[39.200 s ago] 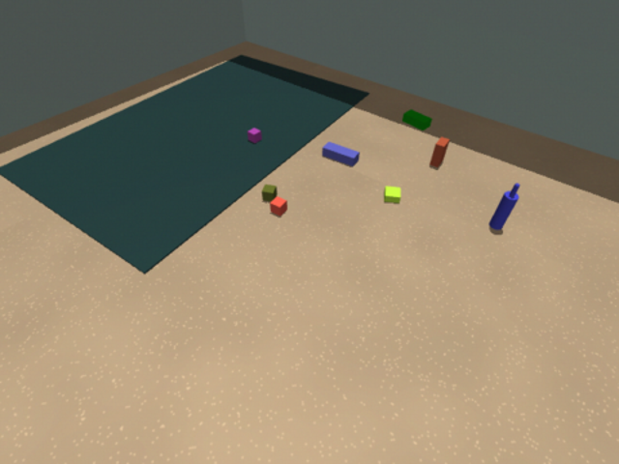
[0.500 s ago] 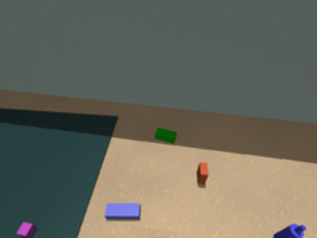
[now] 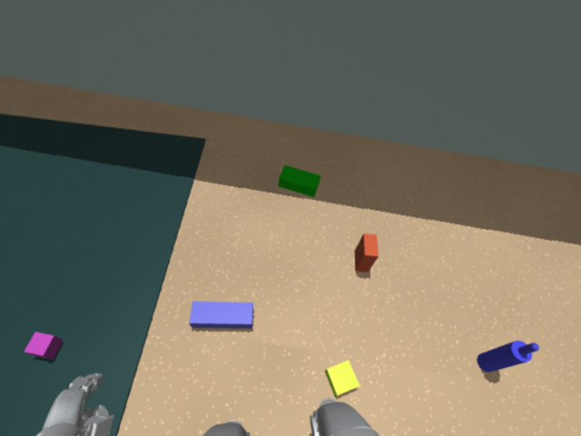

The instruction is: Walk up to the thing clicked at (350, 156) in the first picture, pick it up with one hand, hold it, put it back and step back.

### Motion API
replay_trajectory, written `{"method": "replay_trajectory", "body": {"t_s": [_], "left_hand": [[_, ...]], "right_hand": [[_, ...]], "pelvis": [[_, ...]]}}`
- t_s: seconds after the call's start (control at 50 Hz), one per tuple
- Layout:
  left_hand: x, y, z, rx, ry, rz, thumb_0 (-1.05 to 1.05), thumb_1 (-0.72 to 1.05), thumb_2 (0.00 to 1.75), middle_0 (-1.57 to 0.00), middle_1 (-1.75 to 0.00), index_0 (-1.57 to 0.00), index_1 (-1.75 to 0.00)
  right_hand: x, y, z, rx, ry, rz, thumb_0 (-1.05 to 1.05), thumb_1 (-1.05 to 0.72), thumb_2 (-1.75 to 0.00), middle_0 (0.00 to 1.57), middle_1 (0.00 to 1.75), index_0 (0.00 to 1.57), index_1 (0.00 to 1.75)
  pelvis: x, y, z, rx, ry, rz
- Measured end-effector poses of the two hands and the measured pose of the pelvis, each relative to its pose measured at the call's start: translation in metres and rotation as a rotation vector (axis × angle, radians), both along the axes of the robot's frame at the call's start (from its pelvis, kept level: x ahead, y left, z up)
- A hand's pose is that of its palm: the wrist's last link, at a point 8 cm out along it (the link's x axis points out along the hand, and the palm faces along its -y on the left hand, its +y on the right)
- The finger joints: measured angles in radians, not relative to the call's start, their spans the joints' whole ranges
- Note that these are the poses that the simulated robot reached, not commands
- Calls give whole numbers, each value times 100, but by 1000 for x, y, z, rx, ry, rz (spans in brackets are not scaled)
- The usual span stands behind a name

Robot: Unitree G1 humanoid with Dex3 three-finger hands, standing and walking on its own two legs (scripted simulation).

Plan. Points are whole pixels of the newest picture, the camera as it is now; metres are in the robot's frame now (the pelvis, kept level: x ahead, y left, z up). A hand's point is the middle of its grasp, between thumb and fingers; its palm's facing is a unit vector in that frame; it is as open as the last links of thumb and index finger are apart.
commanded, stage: step back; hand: left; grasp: from above
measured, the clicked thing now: (222, 315) +0.50 +0.17 -0.73
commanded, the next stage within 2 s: none
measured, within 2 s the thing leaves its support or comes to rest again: neither
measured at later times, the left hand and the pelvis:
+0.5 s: hand out of the picture +0.04 +0.26 -0.13, palm faces -0.06 -0.91 -0.41, open 7.4 cm; pelvis -0.09 +0.00 +0.01, yaw -5 degrees
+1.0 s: hand out of the picture -0.13 +0.29 -0.15, palm faces -0.07 -0.92 -0.38, open 7.4 cm; pelvis -0.24 +0.02 +0.01, yaw -6 degrees
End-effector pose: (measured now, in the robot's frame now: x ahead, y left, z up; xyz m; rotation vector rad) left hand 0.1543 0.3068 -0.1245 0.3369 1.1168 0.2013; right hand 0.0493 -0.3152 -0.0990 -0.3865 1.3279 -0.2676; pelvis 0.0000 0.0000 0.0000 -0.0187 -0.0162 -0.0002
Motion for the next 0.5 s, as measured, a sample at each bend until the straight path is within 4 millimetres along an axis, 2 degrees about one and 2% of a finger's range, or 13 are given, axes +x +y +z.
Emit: {"method": "replay_trajectory", "body": {"t_s": [0.06, 0.2, 0.3, 0.36, 0.5], "left_hand": [[-8, -3, 2, -12, 16, -16, 0, 91, 90, -20, -30, -20, -30], [-45, -5, 5, 1, 83, -69, 0, 91, 90, -20, -30, -21, -30], [-68, -7, 9, 35, 70, -85, 1, 91, 90, -20, -30, -21, -30], [-87, -12, 18, 42, 55, -81, 1, 91, 90, -20, -30, -21, -30], [-120, -7, 38, 51, 15, -51, 1, 91, 90, -20, -30, -21, -30]], "right_hand": [[-10, 9, 4, 1, 0, -8, 1, -90, -90, 20, 30, 20, 30], [-10, 21, -2, 26, -127, -35, 1, -90, -89, 20, 30, 20, 30], [-17, 16, -19, 67, -189, -40, 1, -90, -89, 21, 30, 20, 30], [-24, 13, -24, 89, -197, -51, 1, -90, -89, 20, 30, 20, 30], [-53, 9, -10, 83, -167, -12, 1, -90, -89, 20, 30, 20, 30]], "pelvis": [[-6, 5, 6, -6, 14, -11], [-24, 11, 5, 8, -3, -63], [-42, 6, -6, 22, -29, -94], [-54, 2, -5, -10, -45, -77], [-86, 2, 9, 48, -12, -79]]}}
